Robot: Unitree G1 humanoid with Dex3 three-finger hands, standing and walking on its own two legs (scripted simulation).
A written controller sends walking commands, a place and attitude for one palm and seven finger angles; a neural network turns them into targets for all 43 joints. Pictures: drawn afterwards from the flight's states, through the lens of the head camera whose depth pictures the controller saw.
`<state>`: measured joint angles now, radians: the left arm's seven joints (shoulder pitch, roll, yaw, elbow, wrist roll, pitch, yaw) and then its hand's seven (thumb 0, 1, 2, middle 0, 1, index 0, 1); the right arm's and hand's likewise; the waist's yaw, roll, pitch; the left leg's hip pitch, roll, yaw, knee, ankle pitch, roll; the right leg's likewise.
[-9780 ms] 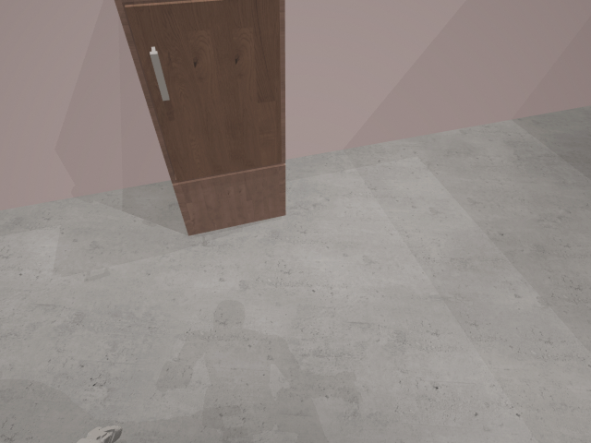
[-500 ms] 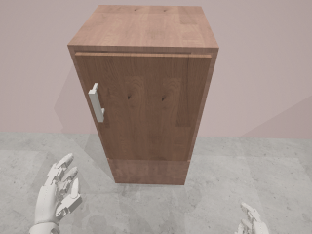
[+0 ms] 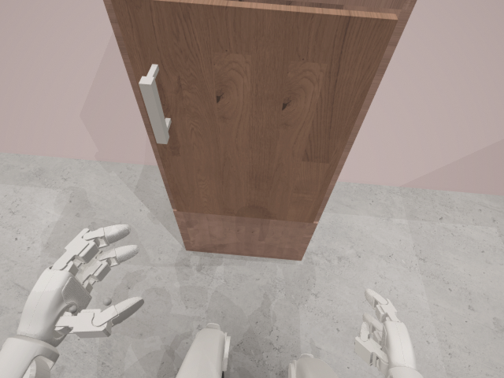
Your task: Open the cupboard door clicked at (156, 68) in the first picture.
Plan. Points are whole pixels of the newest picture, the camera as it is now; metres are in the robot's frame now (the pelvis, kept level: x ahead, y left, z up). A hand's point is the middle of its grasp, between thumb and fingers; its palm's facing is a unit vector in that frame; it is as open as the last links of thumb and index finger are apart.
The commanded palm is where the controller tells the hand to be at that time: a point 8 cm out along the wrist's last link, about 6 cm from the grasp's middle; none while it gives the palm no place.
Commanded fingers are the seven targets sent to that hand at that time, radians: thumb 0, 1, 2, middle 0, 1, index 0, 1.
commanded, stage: raise the hand with hooked fingers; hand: left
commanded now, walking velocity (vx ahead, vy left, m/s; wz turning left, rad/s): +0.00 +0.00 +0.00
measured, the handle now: (158, 106) +0.54 +0.23 +0.09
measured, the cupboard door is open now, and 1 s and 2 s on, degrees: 0 0 0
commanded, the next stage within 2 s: move the hooked fingers beside the handle in 1.36 s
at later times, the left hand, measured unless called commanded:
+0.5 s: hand (52, 273) +0.22 +0.27 +0.09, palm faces +0.05 -1.00 -0.06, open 13.3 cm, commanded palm +0.21 +0.32 +0.09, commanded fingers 0.00 -0.50 0.30 -0.30 -1.20 -0.30 -1.20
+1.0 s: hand (65, 220) +0.29 +0.28 +0.10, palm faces -0.01 -1.00 -0.03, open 14.0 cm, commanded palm +0.27 +0.33 +0.11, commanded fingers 0.00 -0.50 0.30 -0.30 -1.20 -0.30 -1.20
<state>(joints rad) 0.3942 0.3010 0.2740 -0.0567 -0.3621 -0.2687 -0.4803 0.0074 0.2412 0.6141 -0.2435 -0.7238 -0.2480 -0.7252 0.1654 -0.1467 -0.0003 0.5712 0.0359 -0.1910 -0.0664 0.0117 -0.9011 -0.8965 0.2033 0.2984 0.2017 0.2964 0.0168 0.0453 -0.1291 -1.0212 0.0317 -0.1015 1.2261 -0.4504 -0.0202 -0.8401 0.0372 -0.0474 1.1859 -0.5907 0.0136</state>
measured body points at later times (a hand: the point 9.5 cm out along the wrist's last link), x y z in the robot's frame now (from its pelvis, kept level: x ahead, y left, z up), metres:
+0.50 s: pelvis -0.02 +0.02 +0.02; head +0.01 +0.05 +0.47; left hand +0.22 +0.33 +0.10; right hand +0.16 -0.22 -0.03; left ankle +0.08 +0.12 -0.64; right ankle +0.00 -0.13 -0.64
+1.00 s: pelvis +0.01 +0.01 +0.04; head +0.05 +0.03 +0.48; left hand +0.29 +0.34 +0.11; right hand +0.15 -0.24 -0.04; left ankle +0.08 +0.12 -0.64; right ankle +0.00 -0.13 -0.64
